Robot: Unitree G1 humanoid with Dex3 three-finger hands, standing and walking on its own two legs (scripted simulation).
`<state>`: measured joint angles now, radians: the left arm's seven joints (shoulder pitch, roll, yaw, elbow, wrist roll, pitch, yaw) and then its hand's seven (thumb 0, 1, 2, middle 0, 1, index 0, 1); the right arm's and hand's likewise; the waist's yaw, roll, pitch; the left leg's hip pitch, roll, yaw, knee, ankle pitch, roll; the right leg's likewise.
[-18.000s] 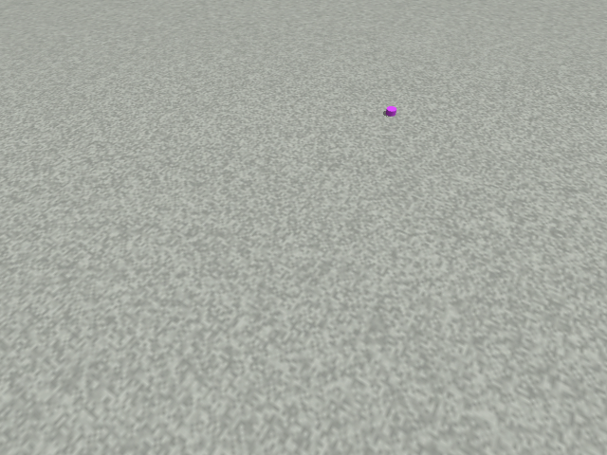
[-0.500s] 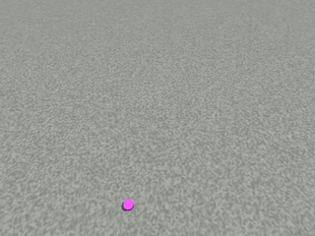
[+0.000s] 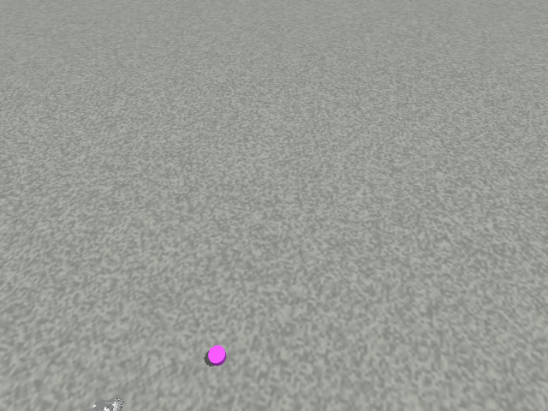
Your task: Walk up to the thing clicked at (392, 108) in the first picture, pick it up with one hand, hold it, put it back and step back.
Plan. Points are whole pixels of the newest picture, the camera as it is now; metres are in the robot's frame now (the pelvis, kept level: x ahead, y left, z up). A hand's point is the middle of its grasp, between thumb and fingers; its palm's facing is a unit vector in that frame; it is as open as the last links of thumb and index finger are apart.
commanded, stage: stand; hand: left
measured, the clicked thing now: (217, 355) +0.40 +0.24 -0.77
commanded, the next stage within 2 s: none
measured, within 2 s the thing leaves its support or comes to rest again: neither
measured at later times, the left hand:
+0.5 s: hand out of the picture +0.06 +0.25 -0.15, palm faces -0.02 -0.94 -0.35, open 7.4 cm
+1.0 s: hand out of the picture +0.06 +0.24 -0.15, palm faces -0.01 -0.94 -0.35, open 7.4 cm
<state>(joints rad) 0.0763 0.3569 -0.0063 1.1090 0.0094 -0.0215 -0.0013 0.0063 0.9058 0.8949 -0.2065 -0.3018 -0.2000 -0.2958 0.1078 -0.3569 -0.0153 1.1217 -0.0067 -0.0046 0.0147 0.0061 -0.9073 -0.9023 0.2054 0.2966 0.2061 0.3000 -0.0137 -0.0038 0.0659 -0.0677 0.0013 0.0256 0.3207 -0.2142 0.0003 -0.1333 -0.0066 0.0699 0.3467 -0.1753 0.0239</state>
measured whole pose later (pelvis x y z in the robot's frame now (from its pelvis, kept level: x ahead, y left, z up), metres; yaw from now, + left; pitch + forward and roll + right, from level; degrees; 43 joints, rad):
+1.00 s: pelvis -0.01 -0.01 +0.00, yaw +1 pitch -2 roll +0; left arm 0.12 0.36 0.00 1.12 0.01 -0.02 -0.01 0.01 0.91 0.89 -0.21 -0.30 -0.20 -0.30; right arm 0.12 -0.35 0.00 1.14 -0.01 -0.01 0.01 0.01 -0.91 -0.90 0.21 0.30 0.21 0.30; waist 0.00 0.00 0.06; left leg -0.08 0.02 0.00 0.31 -0.19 -0.02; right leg -0.13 0.01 0.04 0.32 -0.16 0.01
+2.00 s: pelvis -0.01 -0.01 +0.00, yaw +1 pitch -2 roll +0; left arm 0.13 0.36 0.00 1.12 0.01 -0.02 0.00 0.01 0.91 0.89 -0.21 -0.30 -0.20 -0.30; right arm 0.12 -0.35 0.00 1.13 -0.01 -0.01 0.01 0.01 -0.91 -0.90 0.21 0.30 0.21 0.30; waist 0.00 0.00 0.06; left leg -0.08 0.01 -0.01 0.31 -0.20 -0.02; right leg -0.13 0.00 0.04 0.33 -0.16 0.01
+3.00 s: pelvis -0.01 +0.00 -0.11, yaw +3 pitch +20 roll -2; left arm 0.29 0.31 0.10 0.37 0.30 0.20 0.01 0.00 -0.51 0.99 -0.10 -1.03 -0.08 -1.04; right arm 0.18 -0.24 -0.03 0.53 0.01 -0.12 0.01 0.01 -0.89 -0.90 0.21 0.30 0.21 0.30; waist -0.02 0.01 -0.13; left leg -0.99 -0.01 -0.05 1.23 -0.59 0.00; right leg -1.00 0.00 0.00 1.18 -0.53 0.03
